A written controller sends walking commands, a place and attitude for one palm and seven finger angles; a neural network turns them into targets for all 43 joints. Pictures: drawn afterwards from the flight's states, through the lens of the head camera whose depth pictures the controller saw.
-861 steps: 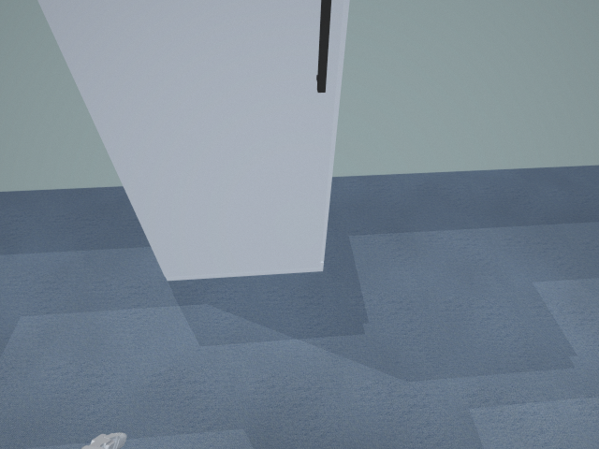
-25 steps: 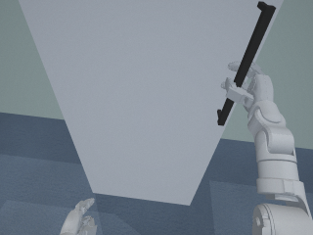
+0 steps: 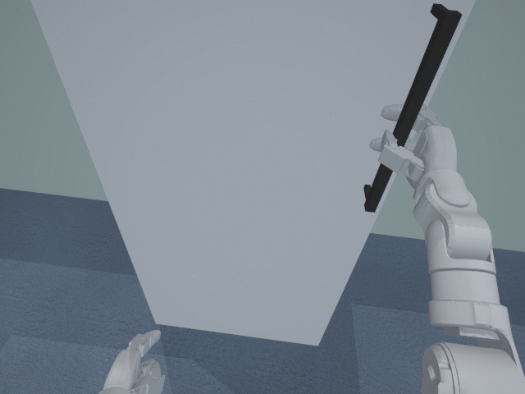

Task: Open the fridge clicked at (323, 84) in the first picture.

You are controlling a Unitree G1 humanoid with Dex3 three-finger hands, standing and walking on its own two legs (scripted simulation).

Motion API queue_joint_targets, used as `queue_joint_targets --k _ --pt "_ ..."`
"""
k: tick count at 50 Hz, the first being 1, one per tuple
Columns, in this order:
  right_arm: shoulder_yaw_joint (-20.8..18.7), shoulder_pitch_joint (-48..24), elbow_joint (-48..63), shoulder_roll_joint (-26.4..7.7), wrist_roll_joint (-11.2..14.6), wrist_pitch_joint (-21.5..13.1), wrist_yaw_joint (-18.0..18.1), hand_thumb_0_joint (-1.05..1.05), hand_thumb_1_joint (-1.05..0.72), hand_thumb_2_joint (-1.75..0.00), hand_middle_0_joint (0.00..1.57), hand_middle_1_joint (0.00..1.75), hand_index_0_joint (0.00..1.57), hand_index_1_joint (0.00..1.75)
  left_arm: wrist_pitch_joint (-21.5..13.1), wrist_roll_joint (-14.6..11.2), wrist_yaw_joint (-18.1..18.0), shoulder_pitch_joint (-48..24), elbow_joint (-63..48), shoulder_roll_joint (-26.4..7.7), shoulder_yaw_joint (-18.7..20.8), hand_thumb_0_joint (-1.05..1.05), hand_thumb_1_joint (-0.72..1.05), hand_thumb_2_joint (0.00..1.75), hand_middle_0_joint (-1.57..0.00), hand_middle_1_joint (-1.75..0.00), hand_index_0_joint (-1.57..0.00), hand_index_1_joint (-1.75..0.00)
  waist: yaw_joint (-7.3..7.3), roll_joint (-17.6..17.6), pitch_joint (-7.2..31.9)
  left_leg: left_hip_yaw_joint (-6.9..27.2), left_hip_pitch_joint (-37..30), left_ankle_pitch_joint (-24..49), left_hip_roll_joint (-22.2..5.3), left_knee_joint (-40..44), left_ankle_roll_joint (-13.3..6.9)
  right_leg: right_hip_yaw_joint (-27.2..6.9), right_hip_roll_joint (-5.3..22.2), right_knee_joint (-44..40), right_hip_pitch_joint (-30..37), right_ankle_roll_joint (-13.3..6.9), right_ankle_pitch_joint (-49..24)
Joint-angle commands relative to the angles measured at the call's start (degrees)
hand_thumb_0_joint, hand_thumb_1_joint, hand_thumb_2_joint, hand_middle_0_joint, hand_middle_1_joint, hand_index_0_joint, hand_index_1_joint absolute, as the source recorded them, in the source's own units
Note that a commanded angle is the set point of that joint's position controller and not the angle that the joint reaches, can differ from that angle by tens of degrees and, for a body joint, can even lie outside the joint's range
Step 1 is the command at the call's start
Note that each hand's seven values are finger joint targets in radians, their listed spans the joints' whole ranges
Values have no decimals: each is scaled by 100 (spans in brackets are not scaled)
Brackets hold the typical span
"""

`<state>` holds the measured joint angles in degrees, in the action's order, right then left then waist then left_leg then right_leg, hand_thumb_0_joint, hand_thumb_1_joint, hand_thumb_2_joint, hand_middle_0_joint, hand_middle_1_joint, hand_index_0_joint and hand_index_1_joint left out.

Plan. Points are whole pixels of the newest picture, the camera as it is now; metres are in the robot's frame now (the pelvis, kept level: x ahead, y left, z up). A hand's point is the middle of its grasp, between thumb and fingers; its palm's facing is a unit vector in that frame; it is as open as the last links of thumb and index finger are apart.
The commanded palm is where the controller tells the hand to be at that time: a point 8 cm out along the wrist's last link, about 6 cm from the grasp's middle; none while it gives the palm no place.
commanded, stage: grip the handle and tug to test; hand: right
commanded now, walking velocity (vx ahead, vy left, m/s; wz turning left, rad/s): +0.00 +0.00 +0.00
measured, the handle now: (398, 126) +0.45 -0.17 +0.23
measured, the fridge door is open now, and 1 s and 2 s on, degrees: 0 6 15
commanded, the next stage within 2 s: pull the door a little, standing still in 0.24 s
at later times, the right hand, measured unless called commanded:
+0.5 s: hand (387, 153) +0.39 -0.14 +0.22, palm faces +0.07 +1.00 -0.01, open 5.8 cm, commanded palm +0.34 -0.19 +0.22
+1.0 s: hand (389, 182) +0.34 -0.13 +0.22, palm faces +0.01 +1.00 -0.07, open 6.3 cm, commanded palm +0.30 -0.19 +0.22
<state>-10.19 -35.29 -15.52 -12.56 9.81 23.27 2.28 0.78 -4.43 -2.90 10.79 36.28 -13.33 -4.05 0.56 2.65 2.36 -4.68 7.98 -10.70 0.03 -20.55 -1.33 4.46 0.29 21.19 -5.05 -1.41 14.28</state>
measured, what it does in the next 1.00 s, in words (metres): shifts its weight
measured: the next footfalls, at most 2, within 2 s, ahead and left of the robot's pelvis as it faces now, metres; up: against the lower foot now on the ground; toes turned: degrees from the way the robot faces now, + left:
right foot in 1.62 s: +0.12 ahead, -0.10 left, +0.00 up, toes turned -4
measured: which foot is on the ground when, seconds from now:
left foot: down 0.00-1.00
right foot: down 0.00-1.00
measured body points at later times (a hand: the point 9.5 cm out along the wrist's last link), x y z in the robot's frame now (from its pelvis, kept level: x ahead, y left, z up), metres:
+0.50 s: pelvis +0.03 +0.00 +0.00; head +0.00 +0.01 +0.45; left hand +0.21 +0.22 -0.09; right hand +0.38 -0.20 +0.23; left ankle +0.01 +0.10 -0.75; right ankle -0.03 -0.10 -0.75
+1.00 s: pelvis +0.09 -0.01 +0.00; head +0.05 +0.02 +0.45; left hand +0.26 +0.23 -0.07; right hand +0.33 -0.19 +0.22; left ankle +0.01 +0.09 -0.74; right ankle -0.02 -0.12 -0.73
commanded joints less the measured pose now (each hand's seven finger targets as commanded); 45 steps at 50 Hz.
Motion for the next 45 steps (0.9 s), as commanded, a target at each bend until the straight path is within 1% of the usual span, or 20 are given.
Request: queue_joint_targets --k 1,2,4,6,7,12,14,16,17,19,20,22,24,26,29,34,37,39,42,45 --pt "-39 -2269 1635 -665 88 -396 -216 0 -90 -90 45 140 45 140 -258 10 -47 -890 -980 -610 243 0 90 90 -20 -30 -20 -30 111 -256 1513 240 -764 1910 -3 -13 -88 -374 24 -127 295 -15 -2038" --pt "-3 -2301 1724 -586 103 -377 -219 0 -90 -90 45 140 45 140 -278 17 -44 -879 -994 -600 243 0 90 90 -20 -30 -20 -30 102 -316 1514 220 -759 1959 5 -28 -91 -397 24 -122 320 -8 -2080" --pt "-324 -1732 1878 -866 107 -334 -205 0 -90 -90 45 140 45 140 -251 33 -16 -929 -1049 -623 265 0 90 90 -20 -30 -20 -30 266 -269 1658 225 -949 2160 17 -76 -107 -359 28 -93 326 2 -2307" --pt "-126 -1773 2129 -647 136 -273 -242 0 -90 -90 45 140 45 140 -236 20 -8 -961 -1073 -592 251 0 90 90 -20 -30 -20 -30 198 -229 1642 214 -932 2306 3 -98 -95 -349 31 -79 358 13 -2428" --pt "-238 -1648 2149 -754 137 -231 -230 0 -90 -90 45 140 45 140 -215 21 0 -953 -1057 -601 257 0 90 90 -20 -30 -20 -30 217 -269 1617 210 -945 2336 14 -101 -98 -350 37 -72 343 19 -2456" --pt "-6 -1171 2781 -467 149 -61 -246 0 -90 -90 45 140 45 140 -193 37 48 -1034 -1162 -583 273 0 90 90 -20 -30 -20 -30 239 -199 1736 196 -993 2719 10 -222 -86 -337 50 32 468 29 -2925" --pt "-257 -936 2872 -742 136 6 -224 0 -90 -90 45 140 45 140 -164 51 56 -1040 -1157 -615 304 0 90 90 -20 -30 -20 -30 303 -259 1779 195 -1054 2844 27 -243 -84 -322 68 70 481 36 -3062" --pt "-111 -813 3188 -565 150 69 -252 0 -90 -90 45 140 45 140 -155 57 70 -1067 -1210 -583 287 0 90 90 -20 -30 -20 -30 288 -236 1887 197 -1145 3127 -4 -319 -71 -321 61 109 505 41 -3385" --pt "-174 -675 3187 -615 167 128 -250 0 -90 -90 45 140 45 140 -134 51 81 -1049 -1204 -585 283 0 90 90 -20 -30 -20 -30 307 -279 1850 176 -1128 3157 4 -338 -71 -340 75 124 489 59 -3453" --pt "-362 -1033 3008 -933 140 190 -213 0 -90 -90 45 140 45 140 -87 55 55 -1033 -1107 -635 295 0 90 90 -20 -30 -20 -30 267 -310 1740 196 -1059 3134 22 -291 -66 -303 56 142 462 42 -3307" --pt "-308 -1437 2975 -912 130 212 -208 0 -90 -90 45 140 45 140 -98 58 34 -1032 -1077 -636 288 0 90 90 -20 -30 -20 -30 190 -303 1726 209 -1011 3146 10 -272 -60 -303 27 137 454 21 -3240" --pt "-293 -1074 2961 -767 164 307 -205 0 -90 -90 45 140 45 140 -96 50 29 -1035 -1115 -599 278 0 90 90 -20 -30 -20 -30 238 -330 1780 177 -1054 3207 10 -322 -57 -315 31 158 468 28 -3332" --pt "-366 -743 3131 -848 150 331 -207 0 -90 -90 45 140 45 140 -62 55 56 -1079 -1152 -594 281 0 90 90 -20 -30 -20 -30 324 -113 1818 192 -1075 3306 3 -352 -76 -307 35 204 530 48 -3557" --pt "-246 -540 3330 -695 186 376 -237 0 -90 -90 45 140 45 140 -35 51 79 -1131 -1207 -562 257 0 90 90 -20 -30 -20 -30 315 -218 1874 186 -1160 3432 -20 -392 -60 -318 43 208 499 45 -3647" --pt "-337 77 3627 -728 227 413 -284 0 -90 -90 45 140 45 140 14 77 124 -1172 -1294 -577 262 0 90 90 -20 -30 -20 -30 400 -351 1876 184 -1226 3545 -20 -434 -57 -339 64 231 440 39 -3741" --pt "-386 1025 4354 -747 271 505 -376 0 -90 -90 45 140 45 140 71 83 200 -1294 -1458 -566 243 0 90 90 -20 -30 -20 -30 493 -349 1888 202 -1243 3622 -33 -520 -44 -375 87 291 344 33 -3834" --pt "-402 1518 5015 -706 316 560 -421 0 -90 -90 45 140 45 140 70 80 245 -1349 -1542 -529 227 0 90 90 -20 -30 -20 -30 491 -285 1918 209 -1245 3657 -45 -606 -30 -405 79 341 259 44 -3886" --pt "-523 2127 5359 -784 360 612 -441 0 -90 -90 45 140 45 140 55 86 277 -1409 -1594 -544 241 0 90 90 -20 -30 -20 -30 563 -239 1888 223 -1198 3750 -46 -660 -21 -410 81 418 192 36 -3943" --pt "-473 2808 6209 -684 426 636 -464 0 -90 -90 45 140 45 140 13 85 335 -1446 -1668 -480 227 0 90 90 -20 -30 -20 -30 546 -91 1872 193 -1121 3745 -62 -757 -7 -460 87 483 123 71 -4088" --pt "-450 3747 6932 -604 517 628 -482 0 -90 -90 45 140 45 140 -54 84 392 -1521 -1739 -470 231 0 90 90 -20 -30 -20 -30 577 -182 1759 162 -989 3584 -57 -801 8 -511 87 541 -27 64 -3883"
